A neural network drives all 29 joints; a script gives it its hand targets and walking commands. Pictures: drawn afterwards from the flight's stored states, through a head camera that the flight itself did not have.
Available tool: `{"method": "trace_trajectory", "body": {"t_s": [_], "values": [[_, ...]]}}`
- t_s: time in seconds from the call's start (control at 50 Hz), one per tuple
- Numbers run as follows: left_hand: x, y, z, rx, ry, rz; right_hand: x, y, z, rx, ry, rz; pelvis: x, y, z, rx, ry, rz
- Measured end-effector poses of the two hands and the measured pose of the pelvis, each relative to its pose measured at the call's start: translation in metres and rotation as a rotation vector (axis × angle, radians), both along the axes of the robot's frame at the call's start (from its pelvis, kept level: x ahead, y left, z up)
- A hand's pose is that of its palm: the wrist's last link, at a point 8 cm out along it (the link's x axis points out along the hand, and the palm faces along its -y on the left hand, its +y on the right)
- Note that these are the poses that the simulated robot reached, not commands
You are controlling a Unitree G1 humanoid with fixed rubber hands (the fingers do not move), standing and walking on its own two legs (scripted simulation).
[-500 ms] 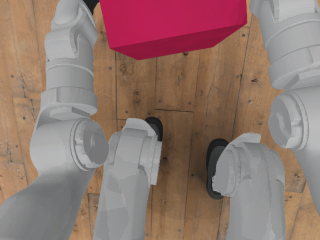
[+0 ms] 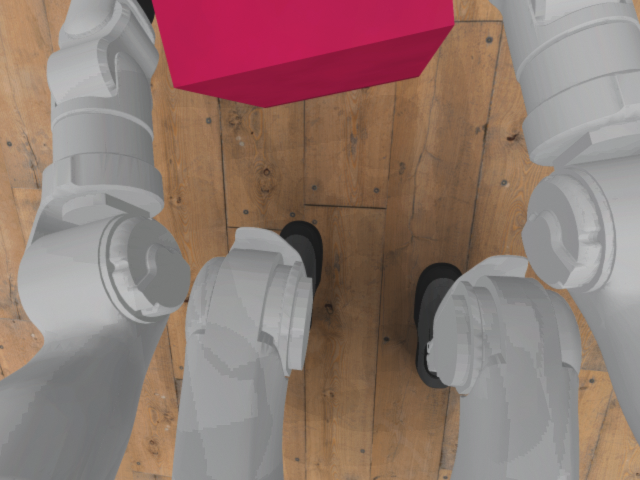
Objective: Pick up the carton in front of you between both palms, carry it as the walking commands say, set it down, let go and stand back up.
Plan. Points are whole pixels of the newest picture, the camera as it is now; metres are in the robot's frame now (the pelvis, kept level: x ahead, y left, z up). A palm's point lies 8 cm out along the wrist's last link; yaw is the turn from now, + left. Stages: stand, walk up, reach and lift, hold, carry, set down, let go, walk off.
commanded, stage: set down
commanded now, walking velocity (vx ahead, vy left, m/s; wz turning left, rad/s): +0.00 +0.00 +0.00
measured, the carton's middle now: out of the picture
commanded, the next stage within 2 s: let go in 1.64 s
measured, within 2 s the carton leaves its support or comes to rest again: neither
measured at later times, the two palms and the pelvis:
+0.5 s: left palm (135, 14) +0.50 +0.26 -0.19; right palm out of the picture +0.59 -0.09 -0.20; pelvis +0.00 +0.00 +0.00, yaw +0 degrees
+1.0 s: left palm out of the picture +0.53 +0.28 -0.05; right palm out of the picture +0.63 -0.08 -0.05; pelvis +0.00 +0.01 +0.06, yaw +1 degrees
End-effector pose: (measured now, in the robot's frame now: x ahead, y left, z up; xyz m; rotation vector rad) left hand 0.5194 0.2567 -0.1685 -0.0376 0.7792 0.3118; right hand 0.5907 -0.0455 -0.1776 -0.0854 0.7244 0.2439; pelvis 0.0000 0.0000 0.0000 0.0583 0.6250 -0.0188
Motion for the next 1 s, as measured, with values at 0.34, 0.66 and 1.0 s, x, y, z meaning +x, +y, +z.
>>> {"method": "trace_trajectory", "body": {"t_s": [0.34, 0.66, 1.0], "values": [[-0.003, 0.000, -0.003, -0.014, -0.013, 0.003, -0.001, -0.004, -0.004, 0.003, -0.037, 0.030, -0.002, -0.002, -0.005, 0.008, -0.041, 0.005], [-0.002, 0.022, -0.001, 0.037, -0.048, 0.088, 0.028, -0.052, 0.012, -0.112, -0.072, -0.054, -0.001, 0.007, 0.002, 0.004, -0.007, -0.002], [0.006, 0.022, 0.120, 0.027, -0.129, 0.105, 0.040, -0.038, 0.132, -0.127, -0.093, -0.065, 0.000, 0.005, 0.064, -0.027, 0.119, 0.042]]}}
